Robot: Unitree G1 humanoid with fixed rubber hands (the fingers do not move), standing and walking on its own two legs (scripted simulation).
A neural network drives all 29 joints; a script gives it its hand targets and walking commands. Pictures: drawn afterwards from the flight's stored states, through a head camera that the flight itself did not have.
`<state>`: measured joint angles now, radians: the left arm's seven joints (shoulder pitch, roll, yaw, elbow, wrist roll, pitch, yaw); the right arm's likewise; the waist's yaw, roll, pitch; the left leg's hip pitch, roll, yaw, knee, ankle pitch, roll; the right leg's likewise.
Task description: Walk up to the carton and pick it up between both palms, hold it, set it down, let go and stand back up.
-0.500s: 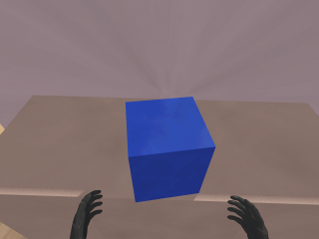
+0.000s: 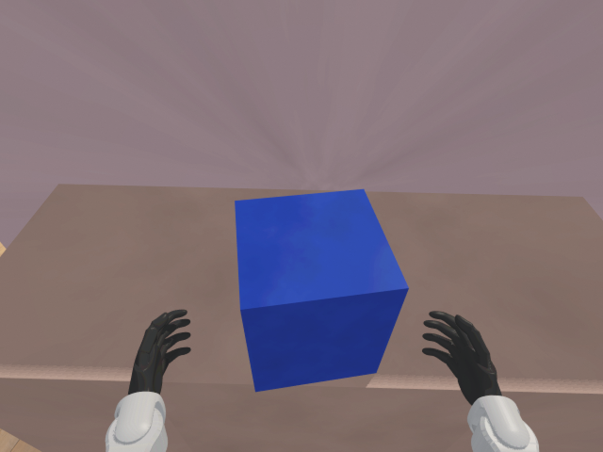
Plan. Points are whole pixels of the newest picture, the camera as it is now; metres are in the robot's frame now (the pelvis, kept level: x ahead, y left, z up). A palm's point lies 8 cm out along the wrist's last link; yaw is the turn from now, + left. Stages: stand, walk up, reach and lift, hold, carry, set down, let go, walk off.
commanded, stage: reach and lift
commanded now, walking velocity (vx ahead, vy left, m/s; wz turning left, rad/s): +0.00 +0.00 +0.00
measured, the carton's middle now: (309, 291) +0.38 +0.04 -0.02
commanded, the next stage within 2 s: none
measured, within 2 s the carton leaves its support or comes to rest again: neither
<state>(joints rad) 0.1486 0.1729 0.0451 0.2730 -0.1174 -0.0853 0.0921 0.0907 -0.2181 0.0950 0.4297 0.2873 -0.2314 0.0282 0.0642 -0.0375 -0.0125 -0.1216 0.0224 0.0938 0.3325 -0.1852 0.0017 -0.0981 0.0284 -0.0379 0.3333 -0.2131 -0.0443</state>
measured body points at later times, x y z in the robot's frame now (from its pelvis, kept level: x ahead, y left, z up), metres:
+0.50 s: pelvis -0.01 +0.00 +0.00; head +0.00 +0.01 +0.45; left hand +0.28 +0.25 +0.07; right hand +0.34 -0.17 +0.07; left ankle +0.00 +0.11 -0.75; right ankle -0.02 -0.09 -0.75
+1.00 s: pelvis -0.01 -0.01 +0.00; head +0.01 -0.01 +0.45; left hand +0.34 +0.26 +0.12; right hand +0.41 -0.15 +0.12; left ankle +0.00 +0.11 -0.75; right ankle -0.02 -0.09 -0.75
